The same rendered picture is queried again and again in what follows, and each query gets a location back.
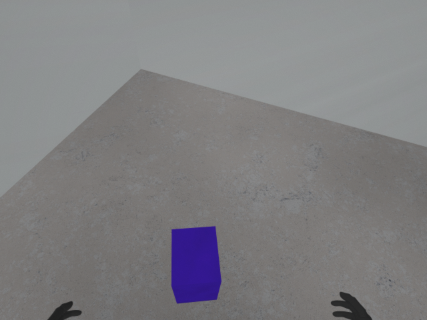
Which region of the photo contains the robot left hand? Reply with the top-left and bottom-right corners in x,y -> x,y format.
48,301 -> 81,320

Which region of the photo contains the carton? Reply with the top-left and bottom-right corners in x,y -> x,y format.
171,226 -> 222,303

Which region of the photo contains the robot right hand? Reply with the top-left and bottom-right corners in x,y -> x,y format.
331,292 -> 372,320

